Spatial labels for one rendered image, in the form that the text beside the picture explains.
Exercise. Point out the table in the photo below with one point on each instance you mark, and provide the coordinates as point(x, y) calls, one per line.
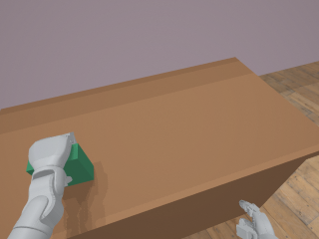
point(173, 153)

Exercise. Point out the robot left forearm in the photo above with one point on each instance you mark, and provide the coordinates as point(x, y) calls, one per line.
point(44, 208)

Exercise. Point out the robot right hand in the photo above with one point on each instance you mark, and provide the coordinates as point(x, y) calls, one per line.
point(260, 224)

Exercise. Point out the sponge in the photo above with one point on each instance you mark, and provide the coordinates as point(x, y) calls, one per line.
point(78, 166)

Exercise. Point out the robot left hand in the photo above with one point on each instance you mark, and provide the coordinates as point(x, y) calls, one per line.
point(52, 151)

